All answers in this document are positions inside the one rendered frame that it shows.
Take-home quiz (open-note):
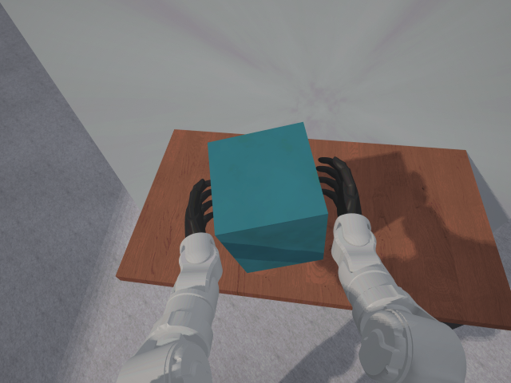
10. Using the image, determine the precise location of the robot right forearm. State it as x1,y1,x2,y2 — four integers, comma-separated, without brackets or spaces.
331,213,466,375

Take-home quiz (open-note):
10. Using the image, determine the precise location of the robot left forearm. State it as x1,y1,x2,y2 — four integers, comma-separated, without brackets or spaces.
132,232,223,358

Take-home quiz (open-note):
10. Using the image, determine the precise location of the robot left hand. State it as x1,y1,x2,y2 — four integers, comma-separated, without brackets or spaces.
184,179,213,238

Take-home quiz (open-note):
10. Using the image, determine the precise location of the table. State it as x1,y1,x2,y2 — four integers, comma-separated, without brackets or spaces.
116,129,511,330

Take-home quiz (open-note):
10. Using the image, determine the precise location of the robot right hand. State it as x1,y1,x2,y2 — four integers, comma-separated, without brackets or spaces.
316,156,362,217

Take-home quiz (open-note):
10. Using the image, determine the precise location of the carton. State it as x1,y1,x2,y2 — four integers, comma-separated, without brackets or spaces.
208,122,328,273

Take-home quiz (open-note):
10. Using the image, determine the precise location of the left robot upper arm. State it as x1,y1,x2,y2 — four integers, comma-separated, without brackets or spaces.
117,340,213,383

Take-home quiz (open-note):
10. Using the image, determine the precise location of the right robot upper arm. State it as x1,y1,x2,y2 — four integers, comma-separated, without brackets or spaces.
358,309,466,383

